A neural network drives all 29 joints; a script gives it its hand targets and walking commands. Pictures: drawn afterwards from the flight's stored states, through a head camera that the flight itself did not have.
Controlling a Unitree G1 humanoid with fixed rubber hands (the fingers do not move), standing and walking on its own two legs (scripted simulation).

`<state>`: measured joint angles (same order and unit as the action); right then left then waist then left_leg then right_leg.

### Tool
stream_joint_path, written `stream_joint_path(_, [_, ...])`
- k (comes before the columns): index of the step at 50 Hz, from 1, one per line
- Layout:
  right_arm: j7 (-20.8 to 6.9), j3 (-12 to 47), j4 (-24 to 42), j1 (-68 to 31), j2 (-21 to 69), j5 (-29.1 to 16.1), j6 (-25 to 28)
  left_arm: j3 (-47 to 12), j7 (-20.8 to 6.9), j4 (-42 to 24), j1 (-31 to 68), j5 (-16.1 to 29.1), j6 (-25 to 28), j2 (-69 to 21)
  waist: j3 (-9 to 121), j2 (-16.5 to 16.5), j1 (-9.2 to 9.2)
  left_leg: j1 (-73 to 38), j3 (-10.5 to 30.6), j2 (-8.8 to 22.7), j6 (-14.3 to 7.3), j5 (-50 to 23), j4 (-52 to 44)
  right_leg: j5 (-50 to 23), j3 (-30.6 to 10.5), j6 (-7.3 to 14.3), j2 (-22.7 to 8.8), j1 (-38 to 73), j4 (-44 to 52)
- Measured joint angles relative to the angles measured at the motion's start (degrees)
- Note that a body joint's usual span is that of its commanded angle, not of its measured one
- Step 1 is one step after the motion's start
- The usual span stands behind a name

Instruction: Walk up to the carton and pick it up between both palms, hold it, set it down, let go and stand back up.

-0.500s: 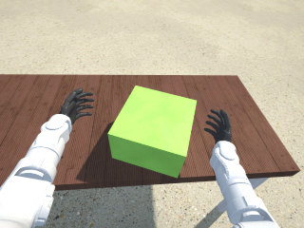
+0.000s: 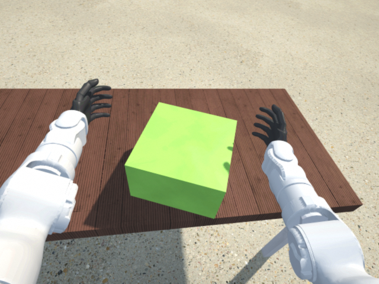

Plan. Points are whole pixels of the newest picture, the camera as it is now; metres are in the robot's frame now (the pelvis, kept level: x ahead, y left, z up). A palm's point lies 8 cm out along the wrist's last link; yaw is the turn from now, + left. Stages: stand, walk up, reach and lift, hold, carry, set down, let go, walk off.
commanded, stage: reach and lift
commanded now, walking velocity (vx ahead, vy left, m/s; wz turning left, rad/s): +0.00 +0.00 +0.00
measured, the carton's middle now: (185, 157) +0.47 -0.07 -0.04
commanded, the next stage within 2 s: none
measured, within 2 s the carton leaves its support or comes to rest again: neither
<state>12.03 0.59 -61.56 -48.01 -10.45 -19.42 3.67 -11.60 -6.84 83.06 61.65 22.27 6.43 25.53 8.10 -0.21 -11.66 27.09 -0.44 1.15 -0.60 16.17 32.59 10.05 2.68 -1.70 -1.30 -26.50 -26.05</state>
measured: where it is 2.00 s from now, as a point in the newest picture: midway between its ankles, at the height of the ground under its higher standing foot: outside the picture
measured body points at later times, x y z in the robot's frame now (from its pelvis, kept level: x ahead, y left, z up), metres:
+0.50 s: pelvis -0.02 -0.01 -0.02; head +0.06 +0.03 +0.42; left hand +0.49 +0.16 +0.07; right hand +0.40 -0.24 +0.06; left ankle -0.01 +0.10 -0.73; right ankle +0.02 -0.14 -0.73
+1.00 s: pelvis -0.03 -0.01 -0.05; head +0.08 +0.03 +0.38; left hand +0.49 +0.14 +0.02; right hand +0.40 -0.23 +0.01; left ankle -0.01 +0.10 -0.73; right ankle +0.02 -0.14 -0.73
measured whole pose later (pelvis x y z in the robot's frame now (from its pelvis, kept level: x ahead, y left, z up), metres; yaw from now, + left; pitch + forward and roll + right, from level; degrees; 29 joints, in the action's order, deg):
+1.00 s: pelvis -0.03 -0.01 -0.05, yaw +0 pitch +28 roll -3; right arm 12.0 -5.8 -80.1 -58.0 -5.0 -14.9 18.8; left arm -13.3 -4.0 99.2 70.3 19.9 21.5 20.8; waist 15.8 -1.3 -13.1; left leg 58.9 1.5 1.2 0.2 19.9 51.2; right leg 14.7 4.0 -0.9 -1.7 -58.1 -45.5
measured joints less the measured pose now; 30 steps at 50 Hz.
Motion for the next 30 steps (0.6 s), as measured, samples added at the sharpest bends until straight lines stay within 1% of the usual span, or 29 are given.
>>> stream_joint_path(8, [-0.72, -0.09, -4.71, -5.32, -0.49, -0.28, -0.34, -2.23, 0.28, 5.48, 5.22, 1.20, 1.14, 0.22, 1.78, -0.13, -1.21, 3.99, 0.56, -0.14, 0.08, -0.39, 0.91, -0.18, 0.52, 0.14, -0.15, -3.76, -0.90])
stream_joint_path(15, [-0.91, -0.39, -7.94, -7.19, 0.30, 0.24, 0.99, -2.74, 0.30, 9.30, 7.11, 0.94, 3.15, -0.37, 2.81, -0.22, -1.93, 7.64, 0.99, -0.29, 0.13, -0.62, 2.07, -0.10, 0.92, 0.29, -0.33, -7.35, -2.32])
stream_joint_path(21, [-0.91, -1.68, -10.37, -6.84, 1.77, 1.59, 3.85, -2.42, 0.59, 11.79, 6.79, 0.20, 5.98, -1.43, 4.03, -0.43, -2.03, 12.67, 1.40, -0.34, 0.28, -0.28, 4.60, 0.52, 1.25, 0.48, -0.44, -12.36, -5.12])
stream_joint_path(30, [-0.99, -4.14, -15.07, -6.63, 4.10, 3.65, 10.23, -1.93, 1.43, 15.36, 5.97, -0.96, 11.86, -3.01, 6.02, -0.90, -1.53, 22.38, 2.03, -0.24, 0.67, 1.13, 10.65, 2.20, 1.70, 0.78, -0.50, -22.01, -11.37])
